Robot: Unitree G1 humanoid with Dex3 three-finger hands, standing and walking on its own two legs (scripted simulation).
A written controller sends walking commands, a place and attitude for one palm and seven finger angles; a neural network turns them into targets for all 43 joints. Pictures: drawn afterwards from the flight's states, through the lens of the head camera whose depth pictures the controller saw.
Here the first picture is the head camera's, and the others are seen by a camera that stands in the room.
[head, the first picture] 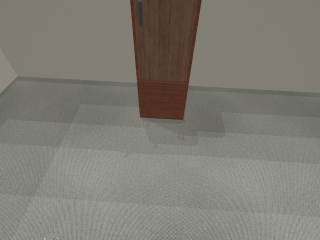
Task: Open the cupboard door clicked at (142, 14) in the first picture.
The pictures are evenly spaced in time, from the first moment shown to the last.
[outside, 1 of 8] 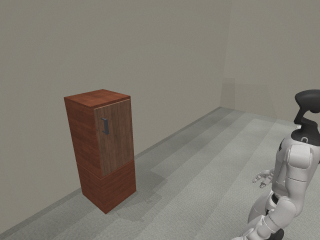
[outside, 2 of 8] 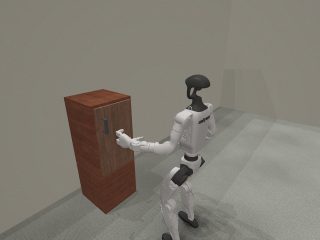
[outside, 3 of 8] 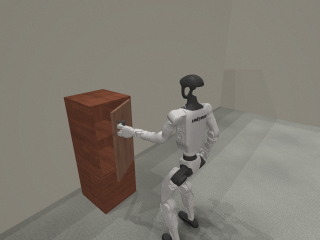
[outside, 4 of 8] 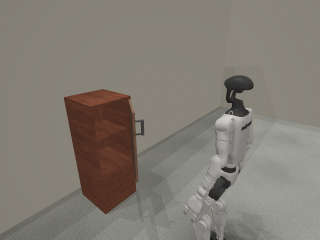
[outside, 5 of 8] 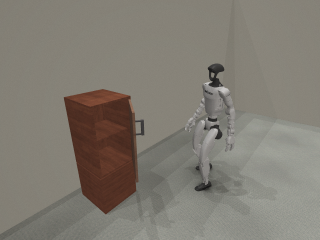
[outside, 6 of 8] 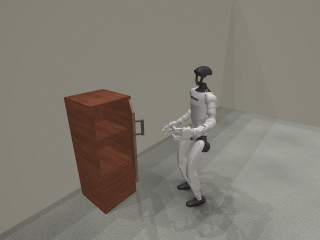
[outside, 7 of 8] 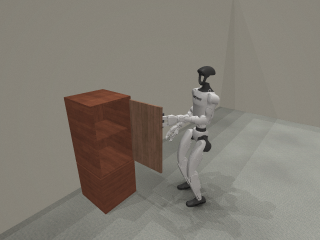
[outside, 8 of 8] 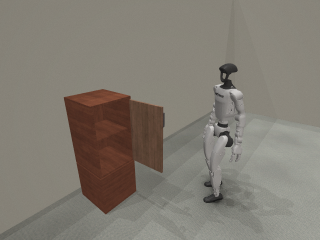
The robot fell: no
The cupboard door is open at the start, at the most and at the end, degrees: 0 96 93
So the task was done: yes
